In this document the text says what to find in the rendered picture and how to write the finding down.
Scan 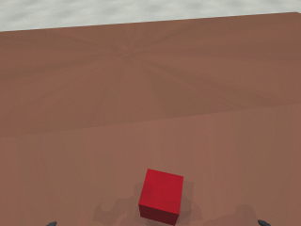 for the carton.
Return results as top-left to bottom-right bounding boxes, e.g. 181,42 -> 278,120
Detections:
138,169 -> 183,226

